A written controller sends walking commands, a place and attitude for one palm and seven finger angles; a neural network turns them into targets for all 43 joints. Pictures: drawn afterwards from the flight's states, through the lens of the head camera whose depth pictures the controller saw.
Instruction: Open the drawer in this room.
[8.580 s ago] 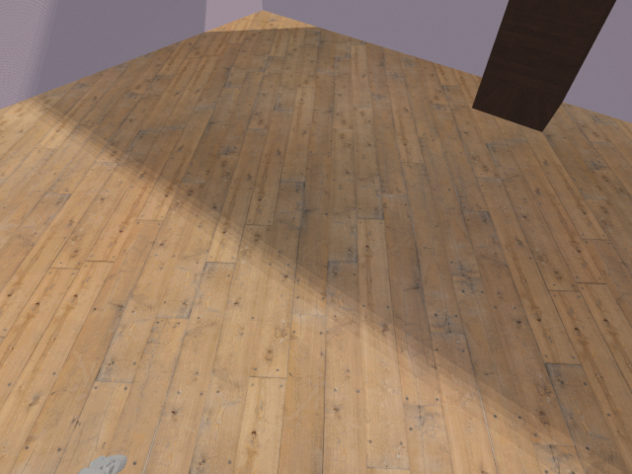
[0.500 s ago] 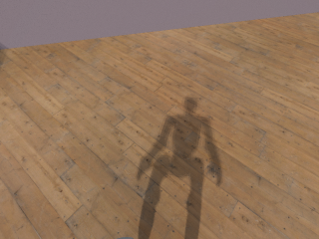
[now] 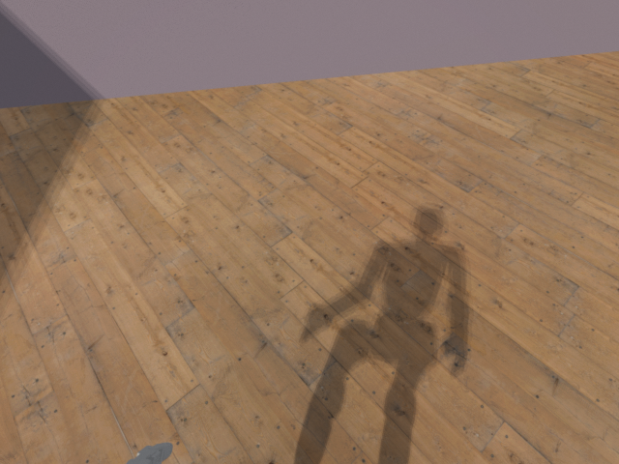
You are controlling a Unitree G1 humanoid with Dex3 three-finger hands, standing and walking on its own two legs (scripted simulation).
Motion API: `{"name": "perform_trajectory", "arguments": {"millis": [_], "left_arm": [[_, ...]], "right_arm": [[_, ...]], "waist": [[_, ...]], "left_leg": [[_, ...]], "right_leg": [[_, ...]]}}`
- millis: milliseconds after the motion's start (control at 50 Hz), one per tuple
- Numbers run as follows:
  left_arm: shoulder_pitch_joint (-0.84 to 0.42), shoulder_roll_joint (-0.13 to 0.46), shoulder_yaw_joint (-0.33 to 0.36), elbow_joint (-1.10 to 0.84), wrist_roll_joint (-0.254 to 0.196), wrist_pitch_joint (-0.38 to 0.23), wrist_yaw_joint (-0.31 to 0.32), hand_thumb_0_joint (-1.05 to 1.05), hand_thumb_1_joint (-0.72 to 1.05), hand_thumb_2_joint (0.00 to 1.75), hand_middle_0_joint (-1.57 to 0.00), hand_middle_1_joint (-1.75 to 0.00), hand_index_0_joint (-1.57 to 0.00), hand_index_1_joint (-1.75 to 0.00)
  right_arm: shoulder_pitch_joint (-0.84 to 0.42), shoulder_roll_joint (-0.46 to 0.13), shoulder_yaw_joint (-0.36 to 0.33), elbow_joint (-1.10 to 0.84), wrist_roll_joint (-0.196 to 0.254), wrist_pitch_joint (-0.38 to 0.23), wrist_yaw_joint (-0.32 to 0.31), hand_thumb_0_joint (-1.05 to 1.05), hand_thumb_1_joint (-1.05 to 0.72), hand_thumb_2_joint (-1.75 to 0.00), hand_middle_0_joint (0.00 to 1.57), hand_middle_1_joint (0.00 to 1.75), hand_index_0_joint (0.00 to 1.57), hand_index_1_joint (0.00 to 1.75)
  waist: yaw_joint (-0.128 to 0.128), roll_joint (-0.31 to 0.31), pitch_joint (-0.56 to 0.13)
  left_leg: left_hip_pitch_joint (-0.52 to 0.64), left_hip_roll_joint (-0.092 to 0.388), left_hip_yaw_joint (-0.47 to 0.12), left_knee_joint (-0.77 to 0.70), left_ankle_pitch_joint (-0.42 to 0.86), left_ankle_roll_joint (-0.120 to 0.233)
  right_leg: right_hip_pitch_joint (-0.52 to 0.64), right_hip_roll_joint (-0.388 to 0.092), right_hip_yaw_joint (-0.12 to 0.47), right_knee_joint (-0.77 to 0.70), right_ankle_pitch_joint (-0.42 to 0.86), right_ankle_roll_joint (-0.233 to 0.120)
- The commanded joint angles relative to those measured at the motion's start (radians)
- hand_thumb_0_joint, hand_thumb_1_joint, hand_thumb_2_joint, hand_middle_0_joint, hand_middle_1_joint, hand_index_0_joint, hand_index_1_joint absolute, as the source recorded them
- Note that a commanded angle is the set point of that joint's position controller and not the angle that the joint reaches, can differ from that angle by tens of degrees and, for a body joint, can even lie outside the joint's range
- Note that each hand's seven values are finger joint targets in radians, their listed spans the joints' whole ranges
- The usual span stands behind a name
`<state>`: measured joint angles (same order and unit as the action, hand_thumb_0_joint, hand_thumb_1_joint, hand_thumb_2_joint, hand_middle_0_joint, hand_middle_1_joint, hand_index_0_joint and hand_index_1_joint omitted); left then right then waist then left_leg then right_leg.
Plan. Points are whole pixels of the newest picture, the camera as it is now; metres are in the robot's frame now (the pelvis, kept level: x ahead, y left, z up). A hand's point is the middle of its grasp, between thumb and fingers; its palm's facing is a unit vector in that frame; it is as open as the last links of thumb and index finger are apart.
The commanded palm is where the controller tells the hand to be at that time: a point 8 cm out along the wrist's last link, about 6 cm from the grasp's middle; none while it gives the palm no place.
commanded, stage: turn or walk to find it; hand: left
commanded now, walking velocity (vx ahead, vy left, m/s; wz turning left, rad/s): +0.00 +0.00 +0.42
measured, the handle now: out of the picture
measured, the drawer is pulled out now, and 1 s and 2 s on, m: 0.00 0.00 0.00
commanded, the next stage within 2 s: none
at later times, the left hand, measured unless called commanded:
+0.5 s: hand out of the picture -0.07 +0.24 -0.18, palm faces +0.31 -0.92 -0.24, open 7.4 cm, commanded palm none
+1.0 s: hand out of the picture -0.03 +0.21 -0.14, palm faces +0.44 -0.85 -0.27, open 7.4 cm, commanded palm none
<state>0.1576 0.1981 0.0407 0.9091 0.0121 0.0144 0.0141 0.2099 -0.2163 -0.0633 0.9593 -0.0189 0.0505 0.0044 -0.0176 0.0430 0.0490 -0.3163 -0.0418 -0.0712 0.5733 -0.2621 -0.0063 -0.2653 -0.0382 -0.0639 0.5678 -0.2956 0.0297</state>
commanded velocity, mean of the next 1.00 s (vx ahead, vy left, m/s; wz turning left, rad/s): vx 0.00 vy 0.00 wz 0.42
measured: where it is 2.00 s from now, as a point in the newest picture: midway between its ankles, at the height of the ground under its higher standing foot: outside the picture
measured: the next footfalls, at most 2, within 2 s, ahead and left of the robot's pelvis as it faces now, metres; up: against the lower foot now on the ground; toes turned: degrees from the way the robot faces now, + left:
left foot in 0.44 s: -0.03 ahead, +0.14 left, +0.00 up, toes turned +18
right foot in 0.90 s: +0.04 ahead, -0.09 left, +0.00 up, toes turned +20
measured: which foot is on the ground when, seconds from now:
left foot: up 0.00-0.42, down 0.44-0.92, up 0.94-1.00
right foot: down 0.00-0.44, up 0.46-0.88, down 0.90-1.00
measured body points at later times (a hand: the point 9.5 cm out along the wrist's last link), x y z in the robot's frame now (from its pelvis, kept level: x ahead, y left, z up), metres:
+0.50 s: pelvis -0.03 +0.02 +0.00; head -0.01 +0.05 +0.44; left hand -0.09 +0.28 -0.16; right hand +0.12 -0.20 -0.13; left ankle -0.06 +0.12 -0.73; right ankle +0.00 -0.10 -0.71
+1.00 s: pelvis -0.04 -0.01 +0.00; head +0.00 -0.03 +0.45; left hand -0.05 +0.25 -0.12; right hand +0.11 -0.22 -0.16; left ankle -0.09 +0.11 -0.68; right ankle +0.00 -0.10 -0.73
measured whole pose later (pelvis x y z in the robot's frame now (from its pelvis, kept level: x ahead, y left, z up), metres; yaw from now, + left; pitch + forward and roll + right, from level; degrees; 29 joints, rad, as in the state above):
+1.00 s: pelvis -0.04 -0.01 +0.00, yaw +27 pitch -1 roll +1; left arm 0.17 0.17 0.03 0.90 0.02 0.01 0.02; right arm 0.23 -0.24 -0.08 0.98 -0.02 0.08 0.01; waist -0.02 0.06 0.05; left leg -0.43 -0.06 -0.07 0.92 -0.44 -0.02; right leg -0.24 -0.05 -0.11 0.56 -0.31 -0.03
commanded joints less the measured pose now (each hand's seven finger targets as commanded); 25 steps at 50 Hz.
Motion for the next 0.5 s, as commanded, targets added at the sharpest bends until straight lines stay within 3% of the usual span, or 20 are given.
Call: {"name": "perform_trajectory", "arguments": {"millis": [0,20,40,80,160,280,340,380,400,420,440,460,480], "left_arm": [[0.099,0.234,0.068,-0.055,0.008,-0.018,0.026,0.0,0.9,0.9,-0.2,-0.3,-0.2,-0.3],[0.048,0.203,0.056,-0.065,0.007,-0.017,0.023,0.0,0.9,0.9,-0.2,-0.3,-0.2,-0.3],[0.004,0.17,0.044,-0.072,0.007,-0.02,0.02,0.0,0.9,0.9,-0.2,-0.3,-0.2,-0.3],[-0.005,0.146,0.037,-0.076,0.008,-0.028,0.02,0.0,0.9,0.9,-0.2,-0.3,-0.2,-0.3],[0.072,0.16,0.04,-0.042,0.012,-0.028,0.021,0.0,0.9,0.9,-0.2,-0.3,-0.2,-0.3],[0.145,0.207,0.055,0.004,0.02,-0.02,0.017,0.0,0.9,0.9,-0.2,-0.3,-0.2,-0.3],[0.124,0.22,0.063,0.013,0.02,-0.014,0.016,0.0,0.9,0.9,-0.2,-0.3,-0.2,-0.3],[0.106,0.214,0.063,0.016,0.01,-0.007,0.013,0.0,0.9,0.9,-0.2,-0.3,-0.2,-0.3],[0.104,0.186,0.059,0.009,0.001,0.0,0.01,0.0,0.9,0.9,-0.2,-0.3,-0.2,-0.3],[0.111,0.118,0.047,-0.028,-0.004,0.006,0.003,0.0,0.9,0.9,-0.2,-0.3,-0.2,-0.3],[0.035,0.111,0.031,-0.053,0.006,0.019,0.009,0.0,0.9,0.9,-0.2,-0.3,-0.2,-0.3],[-0.001,0.114,0.036,-0.048,0.006,0.028,0.013,0.0,0.9,0.9,-0.2,-0.3,-0.2,-0.3],[-0.007,0.125,0.042,-0.034,0.004,0.029,0.006,0.0,0.9,0.9,-0.2,-0.3,-0.2,-0.3]], "right_arm": [[-0.053,-0.121,-0.046,-0.111,-0.005,-0.002,-0.002,0.0,-0.9,-0.9,0.2,0.3,0.2,0.3],[-0.042,-0.118,-0.048,-0.088,-0.005,0.003,0.003,0.0,-0.9,-0.9,0.2,0.3,0.2,0.3],[-0.011,-0.109,-0.046,-0.065,-0.007,0.005,0.01,0.0,-0.9,-0.9,0.2,0.3,0.2,0.3],[0.03,-0.096,-0.041,-0.043,-0.007,0.008,0.015,0.0,-0.9,-0.9,0.2,0.3,0.2,0.3],[-0.012,-0.09,-0.032,-0.046,-0.005,0.01,0.014,0.0,-0.9,-0.9,0.2,0.3,0.2,0.3],[-0.092,-0.068,-0.013,-0.059,0.006,-0.003,0.011,0.0,-0.9,-0.9,0.2,0.3,0.2,0.3],[-0.055,-0.068,-0.005,-0.056,0.011,-0.016,0.007,0.0,-0.9,-0.9,0.2,0.3,0.2,0.3],[0.001,-0.087,-0.008,-0.042,0.008,-0.026,0.006,0.0,-0.9,-0.9,0.2,0.3,0.2,0.3],[0.036,-0.136,-0.018,-0.037,0.006,-0.035,0.008,0.0,-0.9,-0.9,0.2,0.3,0.2,0.3],[0.065,-0.24,-0.041,-0.044,-0.003,-0.042,0.004,0.0,-0.9,-0.9,0.2,0.3,0.2,0.3],[0.097,-0.271,-0.047,-0.028,-0.003,-0.034,-0.005,0.0,-0.9,-0.9,0.2,0.3,0.2,0.3],[0.075,-0.251,-0.044,-0.023,-0.004,-0.035,-0.017,0.0,-0.9,-0.9,0.2,0.3,0.2,0.3],[0.019,-0.224,-0.035,-0.035,-0.004,-0.033,-0.022,0.0,-0.9,-0.9,0.2,0.3,0.2,0.3]], "waist": [[0.059,-0.307,-0.041],[0.029,-0.218,0.007],[0.001,-0.168,0.025],[-0.009,-0.195,0.01],[0.028,-0.202,-0.009],[0.074,-0.232,-0.048],[0.054,-0.246,-0.087],[0.016,-0.206,-0.107],[-0.006,-0.073,-0.126],[-0.019,0.227,-0.116],[-0.054,0.249,-0.099],[-0.046,0.236,-0.075],[-0.026,0.199,-0.029]], "left_leg": [[-0.237,0.02,-0.029,0.505,-0.289,-0.012],[-0.247,0.035,-0.03,0.595,-0.224,-0.013],[-0.248,0.047,-0.016,0.634,-0.157,-0.022],[-0.239,0.06,0.016,0.655,-0.091,-0.043],[-0.219,0.076,0.052,0.552,-0.117,-0.065],[-0.126,0.073,0.126,0.28,-0.202,-0.057],[-0.04,0.067,0.158,0.108,-0.171,-0.043],[0.107,0.068,0.166,-0.101,0.002,-0.027],[0.238,0.138,0.074,-0.206,0.124,-0.003],[0.336,0.383,-0.244,-0.239,0.42,0.102],[0.244,0.456,-0.293,-0.277,0.429,0.189],[0.2,0.418,-0.273,-0.283,0.366,0.189],[0.156,0.37,-0.231,-0.285,0.292,0.18]], "right_leg": [[0.056,-0.433,0.389,-0.348,0.06,-0.197],[0.015,-0.371,0.311,-0.34,0.04,-0.178],[0.011,-0.314,0.212,-0.314,0.08,-0.149],[0.036,-0.274,0.104,-0.293,0.156,-0.128],[0.105,-0.293,0.064,-0.273,0.247,-0.143],[0.176,-0.325,0.032,-0.208,0.423,-0.168],[0.186,-0.333,0.003,-0.14,0.468,-0.154],[0.116,-0.302,-0.06,-0.047,0.394,-0.088],[-0.005,-0.255,-0.098,0.089,0.256,-0.038],[-0.26,-0.125,-0.139,0.279,-0.174,0.039],[-0.265,-0.092,-0.054,0.422,-0.348,0.041],[-0.287,-0.092,0.012,0.497,-0.308,0.037],[-0.297,-0.094,0.031,0.539,-0.235,0.034]]}}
